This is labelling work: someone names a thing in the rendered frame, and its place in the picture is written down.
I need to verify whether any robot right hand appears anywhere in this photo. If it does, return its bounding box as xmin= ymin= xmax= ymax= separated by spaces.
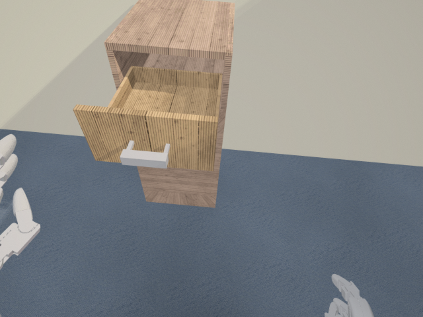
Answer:
xmin=325 ymin=274 xmax=374 ymax=317

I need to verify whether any cabinet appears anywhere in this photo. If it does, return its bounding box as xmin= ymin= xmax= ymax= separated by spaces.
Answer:
xmin=104 ymin=0 xmax=235 ymax=208

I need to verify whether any handle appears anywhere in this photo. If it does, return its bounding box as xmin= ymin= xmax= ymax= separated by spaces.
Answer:
xmin=120 ymin=141 xmax=170 ymax=168

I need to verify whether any robot left hand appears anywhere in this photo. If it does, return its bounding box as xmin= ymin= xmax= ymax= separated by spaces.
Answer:
xmin=0 ymin=134 xmax=40 ymax=269

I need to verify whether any drawer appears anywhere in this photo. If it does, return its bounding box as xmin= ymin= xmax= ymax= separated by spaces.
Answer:
xmin=73 ymin=66 xmax=222 ymax=171

